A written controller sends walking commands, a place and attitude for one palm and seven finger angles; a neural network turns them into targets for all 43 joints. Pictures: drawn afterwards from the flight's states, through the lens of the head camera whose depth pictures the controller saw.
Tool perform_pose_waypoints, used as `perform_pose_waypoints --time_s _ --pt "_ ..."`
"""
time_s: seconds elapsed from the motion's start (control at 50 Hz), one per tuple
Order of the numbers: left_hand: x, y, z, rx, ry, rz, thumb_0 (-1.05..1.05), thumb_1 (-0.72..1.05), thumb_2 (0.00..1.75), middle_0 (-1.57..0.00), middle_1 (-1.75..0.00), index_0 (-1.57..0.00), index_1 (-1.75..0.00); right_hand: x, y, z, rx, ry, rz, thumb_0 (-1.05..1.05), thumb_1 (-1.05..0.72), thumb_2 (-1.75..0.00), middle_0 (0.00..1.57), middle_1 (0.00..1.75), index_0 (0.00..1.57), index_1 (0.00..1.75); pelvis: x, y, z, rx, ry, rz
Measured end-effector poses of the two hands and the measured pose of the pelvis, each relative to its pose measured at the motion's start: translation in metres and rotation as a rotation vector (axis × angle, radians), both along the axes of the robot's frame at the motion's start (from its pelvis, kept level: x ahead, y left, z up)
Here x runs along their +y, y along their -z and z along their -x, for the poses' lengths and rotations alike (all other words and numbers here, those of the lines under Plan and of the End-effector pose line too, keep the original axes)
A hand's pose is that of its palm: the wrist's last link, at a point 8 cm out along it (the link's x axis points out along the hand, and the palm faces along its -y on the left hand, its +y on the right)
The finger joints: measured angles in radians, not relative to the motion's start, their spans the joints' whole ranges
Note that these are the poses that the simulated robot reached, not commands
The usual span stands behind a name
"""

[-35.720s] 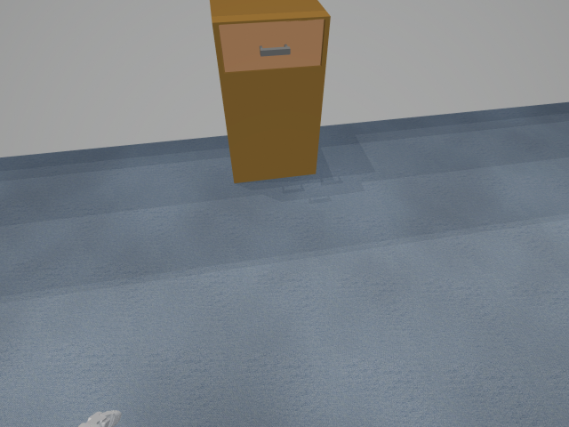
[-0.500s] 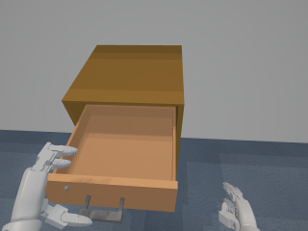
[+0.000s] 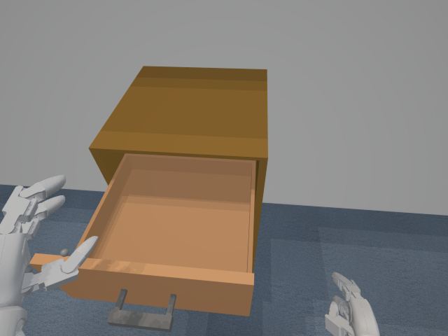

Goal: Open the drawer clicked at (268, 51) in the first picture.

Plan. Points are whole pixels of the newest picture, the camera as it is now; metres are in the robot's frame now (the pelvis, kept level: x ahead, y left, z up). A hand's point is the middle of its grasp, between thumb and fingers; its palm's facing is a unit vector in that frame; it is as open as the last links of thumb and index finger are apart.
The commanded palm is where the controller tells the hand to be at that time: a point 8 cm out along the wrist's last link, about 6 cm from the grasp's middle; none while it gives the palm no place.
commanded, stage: draw the hand back to the body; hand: left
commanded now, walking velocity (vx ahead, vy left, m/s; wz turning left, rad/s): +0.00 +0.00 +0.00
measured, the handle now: (144, 308) +0.18 +0.18 -0.08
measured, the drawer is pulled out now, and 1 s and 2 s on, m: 0.30 0.30 0.30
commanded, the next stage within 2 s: step back with the hand held close in 0.36 s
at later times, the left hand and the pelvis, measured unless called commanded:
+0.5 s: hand (67, 251) +0.18 +0.23 +0.16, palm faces +0.40 -0.81 -0.43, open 7.5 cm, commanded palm +0.13 +0.27 +0.18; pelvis +0.00 -0.01 +0.00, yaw +0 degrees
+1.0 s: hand (40, 274) +0.15 +0.25 +0.16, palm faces +0.35 -0.79 -0.50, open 7.4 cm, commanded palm +0.09 +0.28 +0.18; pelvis -0.05 +0.01 -0.01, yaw -1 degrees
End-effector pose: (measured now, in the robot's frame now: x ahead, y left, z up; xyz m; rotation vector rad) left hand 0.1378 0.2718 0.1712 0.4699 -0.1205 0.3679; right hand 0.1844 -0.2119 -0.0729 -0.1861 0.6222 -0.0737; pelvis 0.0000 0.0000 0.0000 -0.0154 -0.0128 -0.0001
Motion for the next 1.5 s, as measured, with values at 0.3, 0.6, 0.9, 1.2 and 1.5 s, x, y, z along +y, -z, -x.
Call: perform_pose_waypoints --time_s 0.3,0.6,0.9,1.2,1.5 --pt "-0.007 0.000 0.000 -0.004 -0.028 0.014 0.01 0.79 0.85 -0.22 -0.37 -0.21 -0.37 -0.007 0.001 -0.004 -0.003 -0.007 -0.020 0.01 -0.91 -0.90 0.20 0.30 0.20 0.30 -0.010 -0.001 0.001 -0.006 -0.004 -0.005" --pt "0.000 -0.015 -0.005 -0.043 -0.021 -0.084 0.01 0.88 0.89 -0.21 -0.30 -0.21 -0.31 -0.020 0.009 0.015 0.064 0.023 -0.016 0.01 -0.91 -0.90 0.20 0.30 0.20 0.30 -0.013 0.000 0.010 0.020 0.003 0.001" --pt "0.012 0.004 0.010 0.014 0.111 -0.113 0.01 0.88 0.89 -0.21 -0.30 -0.21 -0.31 -0.027 -0.005 0.061 0.115 0.137 0.086 0.01 -0.91 -0.90 0.20 0.30 0.20 0.30 0.007 0.005 0.038 0.060 0.013 -0.018" --pt "-0.011 0.007 0.060 -0.003 0.054 -0.033 0.01 0.89 0.89 -0.21 -0.30 -0.21 -0.31 -0.016 0.021 0.111 0.128 0.091 -0.021 0.01 -0.90 -0.89 0.20 0.30 0.20 0.30 -0.005 0.006 0.083 0.056 0.019 -0.014" --pt "-0.004 -0.009 0.120 -0.065 0.095 -0.128 0.01 0.89 0.89 -0.21 -0.30 -0.21 -0.31 -0.028 0.009 0.165 0.073 0.096 0.037 0.01 -0.91 -0.90 0.20 0.30 0.20 0.30 -0.007 0.012 0.146 0.059 0.030 -0.038"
